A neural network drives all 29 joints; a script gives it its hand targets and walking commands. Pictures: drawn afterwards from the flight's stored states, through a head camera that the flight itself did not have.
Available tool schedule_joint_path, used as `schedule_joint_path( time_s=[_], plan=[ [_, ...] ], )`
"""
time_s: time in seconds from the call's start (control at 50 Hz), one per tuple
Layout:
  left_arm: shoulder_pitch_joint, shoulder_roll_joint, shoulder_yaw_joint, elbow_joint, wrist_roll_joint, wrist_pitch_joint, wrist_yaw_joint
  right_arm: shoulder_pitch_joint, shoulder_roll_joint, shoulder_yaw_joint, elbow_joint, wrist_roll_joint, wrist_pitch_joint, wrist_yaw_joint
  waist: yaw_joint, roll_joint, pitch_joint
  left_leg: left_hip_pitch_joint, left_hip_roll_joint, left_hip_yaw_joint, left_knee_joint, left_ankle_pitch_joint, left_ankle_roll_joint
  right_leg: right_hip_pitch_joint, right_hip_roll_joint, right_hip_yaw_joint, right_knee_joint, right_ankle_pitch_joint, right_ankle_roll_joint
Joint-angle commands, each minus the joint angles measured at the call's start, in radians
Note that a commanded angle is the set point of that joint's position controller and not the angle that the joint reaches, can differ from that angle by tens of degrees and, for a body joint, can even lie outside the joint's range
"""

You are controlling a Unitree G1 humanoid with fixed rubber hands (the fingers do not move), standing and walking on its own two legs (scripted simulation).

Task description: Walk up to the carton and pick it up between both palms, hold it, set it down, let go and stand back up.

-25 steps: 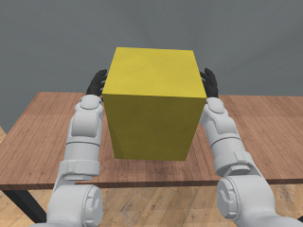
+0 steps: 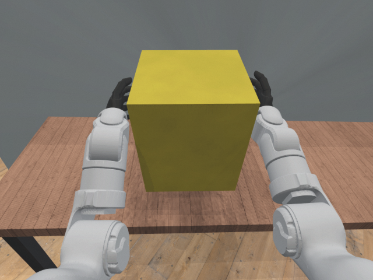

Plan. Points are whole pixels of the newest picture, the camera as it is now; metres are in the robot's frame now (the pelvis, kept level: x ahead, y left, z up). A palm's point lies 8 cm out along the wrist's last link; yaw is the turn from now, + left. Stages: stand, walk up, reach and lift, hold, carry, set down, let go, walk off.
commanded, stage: reach and lift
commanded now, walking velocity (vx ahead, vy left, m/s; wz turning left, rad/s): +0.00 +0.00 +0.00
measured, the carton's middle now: (190, 123) +0.40 -0.04 +0.18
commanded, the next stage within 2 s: hold in 0.76 s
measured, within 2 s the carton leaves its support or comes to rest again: neither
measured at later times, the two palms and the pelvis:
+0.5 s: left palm (117, 107) +0.38 +0.11 +0.24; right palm (264, 101) +0.38 -0.19 +0.25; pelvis +0.00 +0.00 +0.00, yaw +0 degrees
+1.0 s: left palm (112, 100) +0.37 +0.11 +0.26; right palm (269, 90) +0.37 -0.19 +0.28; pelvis +0.00 +0.00 +0.00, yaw +0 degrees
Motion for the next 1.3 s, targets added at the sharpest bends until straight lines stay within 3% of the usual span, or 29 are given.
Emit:
schedule_joint_path(
  time_s=[0.0, 0.28, 0.56, 0.98, 1.28],
  plan=[
    [-0.944, -0.573, -0.346, -0.189, -0.131, -0.094, -0.036, -0.901, 0.606, 0.421, -0.207, 0.188, -0.027, 0.216, 0.167, 0.058, -0.506, 0.319, 0.070, -0.060, -0.160, 0.371, -0.097, 0.045, 0.083, -0.094, -0.067, 0.042, -0.037],
    [-0.960, -0.554, -0.318, -0.164, -0.122, -0.059, -0.036, -0.916, 0.602, 0.411, -0.168, 0.209, 0.020, 0.219, 0.177, 0.052, -0.485, 0.274, 0.076, -0.062, -0.170, 0.328, -0.092, 0.056, 0.081, -0.084, -0.066, 0.023, -0.035],
    [-0.996, -0.555, -0.337, -0.215, -0.154, -0.038, -0.033, -0.962, 0.632, 0.446, -0.247, 0.260, 0.061, 0.201, 0.182, 0.055, -0.552, 0.276, 0.061, -0.050, -0.138, 0.401, -0.099, 0.078, 0.089, -0.075, -0.059, 0.058, -0.037],
    [-1.028, -0.508, -0.264, -0.159, -0.126, 0.021, -0.076, -0.997, 0.638, 0.421, -0.206, 0.296, 0.162, 0.176, 0.180, 0.061, -0.446, 0.124, 0.044, -0.037, -0.204, 0.247, -0.076, 0.163, 0.096, -0.061, -0.036, 0.030, -0.033],
    [-1.076, -0.505, -0.278, -0.182, -0.153, 0.038, -0.084, -1.030, 0.643, 0.424, -0.253, 0.335, 0.205, 0.164, 0.176, 0.090, -0.506, 0.112, 0.040, -0.041, -0.192, 0.287, -0.095, 0.183, 0.106, -0.057, -0.020, 0.052, -0.034]
  ],
)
